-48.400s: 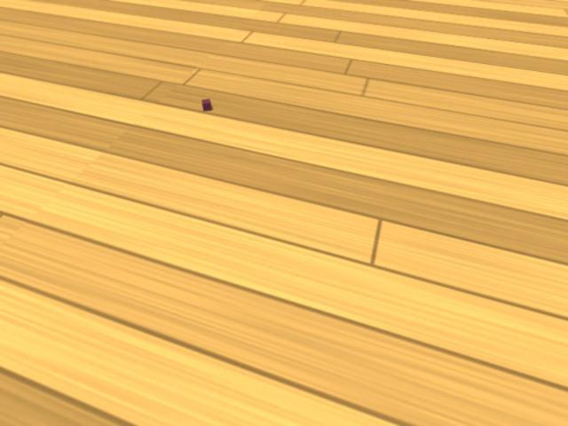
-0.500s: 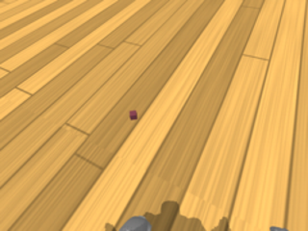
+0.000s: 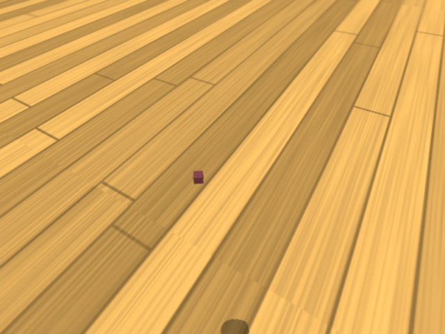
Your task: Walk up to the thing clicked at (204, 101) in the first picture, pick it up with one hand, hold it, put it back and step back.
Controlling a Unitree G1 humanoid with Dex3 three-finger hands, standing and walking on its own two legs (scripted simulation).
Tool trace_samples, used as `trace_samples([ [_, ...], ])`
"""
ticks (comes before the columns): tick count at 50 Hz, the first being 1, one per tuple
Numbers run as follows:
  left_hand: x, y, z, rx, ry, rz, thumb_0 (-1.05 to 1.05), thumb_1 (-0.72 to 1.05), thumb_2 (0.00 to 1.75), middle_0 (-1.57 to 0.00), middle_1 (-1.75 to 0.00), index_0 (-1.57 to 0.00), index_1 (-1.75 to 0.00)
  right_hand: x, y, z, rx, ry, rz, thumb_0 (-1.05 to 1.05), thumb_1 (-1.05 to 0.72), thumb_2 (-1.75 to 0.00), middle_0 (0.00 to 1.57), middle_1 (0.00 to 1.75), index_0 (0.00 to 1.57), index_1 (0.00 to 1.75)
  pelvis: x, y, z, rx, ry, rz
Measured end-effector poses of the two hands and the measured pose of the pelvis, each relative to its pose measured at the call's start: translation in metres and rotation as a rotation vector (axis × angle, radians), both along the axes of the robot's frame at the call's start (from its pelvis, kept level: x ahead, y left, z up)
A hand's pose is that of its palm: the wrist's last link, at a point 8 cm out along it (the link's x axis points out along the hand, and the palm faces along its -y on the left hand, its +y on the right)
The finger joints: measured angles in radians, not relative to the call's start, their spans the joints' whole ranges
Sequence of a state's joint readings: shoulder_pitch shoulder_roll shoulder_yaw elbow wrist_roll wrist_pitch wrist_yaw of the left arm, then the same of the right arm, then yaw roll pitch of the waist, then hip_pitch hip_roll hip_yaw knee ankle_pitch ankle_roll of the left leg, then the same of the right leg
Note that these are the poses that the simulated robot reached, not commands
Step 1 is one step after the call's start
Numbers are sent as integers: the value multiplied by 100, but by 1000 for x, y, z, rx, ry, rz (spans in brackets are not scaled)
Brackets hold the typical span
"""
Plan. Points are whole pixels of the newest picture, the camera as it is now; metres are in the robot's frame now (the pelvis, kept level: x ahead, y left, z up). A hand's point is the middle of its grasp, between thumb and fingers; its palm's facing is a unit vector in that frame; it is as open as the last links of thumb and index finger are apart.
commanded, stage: step back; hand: left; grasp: from above
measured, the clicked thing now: (198, 177) +1.07 +0.20 -0.74
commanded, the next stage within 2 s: stand in 0.50 s
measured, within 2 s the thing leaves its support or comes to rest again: neither
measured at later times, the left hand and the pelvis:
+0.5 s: hand out of the picture +0.16 +0.28 -0.14, palm faces -0.03 -0.93 -0.37, open 7.4 cm; pelvis +0.04 +0.03 +0.01, yaw -2 degrees
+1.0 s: hand out of the picture +0.12 +0.25 -0.13, palm faces -0.05 -0.94 -0.34, open 7.4 cm; pelvis +0.03 +0.01 +0.02, yaw -1 degrees
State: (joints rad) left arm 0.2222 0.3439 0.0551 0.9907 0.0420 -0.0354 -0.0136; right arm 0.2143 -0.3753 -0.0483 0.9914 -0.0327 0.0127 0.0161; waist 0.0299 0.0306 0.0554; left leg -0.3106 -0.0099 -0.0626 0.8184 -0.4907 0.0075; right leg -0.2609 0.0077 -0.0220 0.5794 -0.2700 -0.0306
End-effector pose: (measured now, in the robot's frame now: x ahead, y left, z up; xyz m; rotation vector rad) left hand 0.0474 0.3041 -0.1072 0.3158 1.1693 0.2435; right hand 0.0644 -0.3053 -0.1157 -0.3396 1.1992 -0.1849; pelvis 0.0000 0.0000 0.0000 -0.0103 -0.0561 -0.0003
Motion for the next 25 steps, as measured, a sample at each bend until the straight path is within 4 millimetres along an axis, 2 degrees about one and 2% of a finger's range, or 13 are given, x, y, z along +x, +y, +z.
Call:
trace_samples([
  [5,10,11,-5,-13,2,5,0,90,90,-21,-30,-20,-30,14,6,3,-22,2,18,1,-91,-90,20,30,21,30,9,14,-1,1,12,16],
  [12,39,26,-11,-16,40,-22,0,90,90,-21,-30,-20,-30,28,25,9,-18,-3,-12,1,-91,-90,20,30,21,30,27,23,1,10,24,-16],
  [25,102,22,6,7,-32,-73,0,90,90,-20,-30,-20,-30,75,39,8,27,-60,-36,1,-91,-90,20,30,21,30,44,25,8,11,25,-33],
])
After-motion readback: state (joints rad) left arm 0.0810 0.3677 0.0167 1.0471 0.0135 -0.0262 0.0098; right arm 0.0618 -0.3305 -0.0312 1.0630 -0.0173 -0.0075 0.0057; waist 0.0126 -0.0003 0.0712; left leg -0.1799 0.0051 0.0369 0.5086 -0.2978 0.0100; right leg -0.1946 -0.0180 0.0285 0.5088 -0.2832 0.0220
